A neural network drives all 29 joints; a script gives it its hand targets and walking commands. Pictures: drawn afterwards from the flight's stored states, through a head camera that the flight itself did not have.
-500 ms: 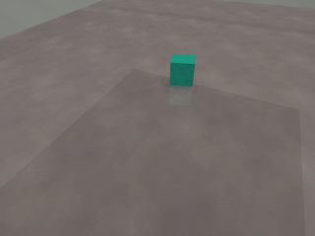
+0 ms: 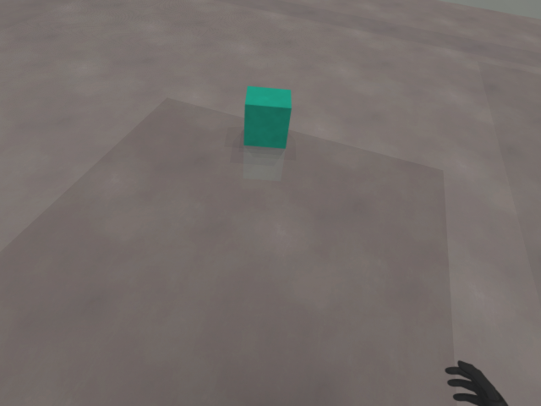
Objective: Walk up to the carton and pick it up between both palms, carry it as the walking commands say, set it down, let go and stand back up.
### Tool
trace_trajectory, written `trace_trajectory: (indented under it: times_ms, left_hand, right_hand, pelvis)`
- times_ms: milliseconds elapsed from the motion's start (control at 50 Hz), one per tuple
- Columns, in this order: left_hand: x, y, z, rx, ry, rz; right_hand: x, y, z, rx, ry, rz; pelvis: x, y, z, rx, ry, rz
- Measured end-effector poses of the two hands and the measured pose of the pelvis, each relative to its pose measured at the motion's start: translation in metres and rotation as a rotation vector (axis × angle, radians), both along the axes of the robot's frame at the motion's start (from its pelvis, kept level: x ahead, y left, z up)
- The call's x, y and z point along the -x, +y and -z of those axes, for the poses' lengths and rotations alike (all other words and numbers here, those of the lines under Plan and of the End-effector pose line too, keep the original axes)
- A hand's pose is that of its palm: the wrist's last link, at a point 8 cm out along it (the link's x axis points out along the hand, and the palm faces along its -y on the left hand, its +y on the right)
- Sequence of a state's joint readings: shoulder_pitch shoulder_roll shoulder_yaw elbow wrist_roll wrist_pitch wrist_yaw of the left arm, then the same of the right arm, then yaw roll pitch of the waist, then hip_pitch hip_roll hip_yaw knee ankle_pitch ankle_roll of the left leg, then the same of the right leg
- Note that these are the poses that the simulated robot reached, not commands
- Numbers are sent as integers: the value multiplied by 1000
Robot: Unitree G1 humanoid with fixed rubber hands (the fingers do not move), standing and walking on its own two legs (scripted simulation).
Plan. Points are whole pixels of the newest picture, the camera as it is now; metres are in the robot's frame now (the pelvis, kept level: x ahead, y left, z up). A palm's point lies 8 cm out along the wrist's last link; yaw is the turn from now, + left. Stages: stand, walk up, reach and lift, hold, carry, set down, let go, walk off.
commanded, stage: walk up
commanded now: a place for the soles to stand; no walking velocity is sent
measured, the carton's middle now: (266, 118) +1.71 -0.04 -0.62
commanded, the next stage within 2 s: none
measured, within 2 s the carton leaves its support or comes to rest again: neither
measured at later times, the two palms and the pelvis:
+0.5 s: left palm (145, 229) +0.44 +0.24 -0.06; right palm (472, 341) +0.26 -0.37 -0.10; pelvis +0.25 -0.05 +0.00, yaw -4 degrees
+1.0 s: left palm (148, 193) +0.58 +0.28 -0.10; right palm (425, 213) +0.54 -0.37 -0.08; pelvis +0.47 -0.03 -0.01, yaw -3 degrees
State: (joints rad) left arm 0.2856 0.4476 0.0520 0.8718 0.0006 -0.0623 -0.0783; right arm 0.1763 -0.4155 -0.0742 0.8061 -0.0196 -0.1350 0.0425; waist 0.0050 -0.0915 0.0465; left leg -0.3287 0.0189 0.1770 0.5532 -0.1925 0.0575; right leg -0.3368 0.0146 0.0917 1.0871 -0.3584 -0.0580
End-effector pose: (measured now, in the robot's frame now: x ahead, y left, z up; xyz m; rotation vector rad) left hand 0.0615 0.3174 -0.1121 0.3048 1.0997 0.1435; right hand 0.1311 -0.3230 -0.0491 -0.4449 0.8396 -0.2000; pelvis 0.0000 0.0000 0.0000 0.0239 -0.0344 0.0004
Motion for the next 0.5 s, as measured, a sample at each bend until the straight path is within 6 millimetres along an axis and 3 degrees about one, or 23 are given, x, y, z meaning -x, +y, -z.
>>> trace_trajectory:
  times_ms: [140,260,340,400,440,500]
  left_hand:
    - [-129,8,-32,-28,-112,116]
    - [-229,-4,-56,-59,-153,190]
    - [-309,-26,-64,-76,-234,209]
    - [-363,-52,-64,-77,-300,226]
    - [-380,-65,-63,-69,-324,225]
    - [-382,-73,-56,-50,-280,175]
  right_hand:
    - [33,-13,7,4,171,151]
    - [21,-28,21,-22,234,227]
    - [-5,-36,40,-60,282,260]
    - [-37,-43,53,-82,317,263]
    - [-69,-43,54,-96,312,239]
    - [-125,-45,48,-98,268,174]
  pelvis:
    - [-60,6,-10,-12,-21,40]
    - [-127,3,-10,-8,-15,63]
    - [-177,-15,-1,-25,6,66]
    - [-209,-31,6,1,17,70]
    - [-225,-40,5,-3,14,71]
    - [-250,-47,-2,0,-1,70]
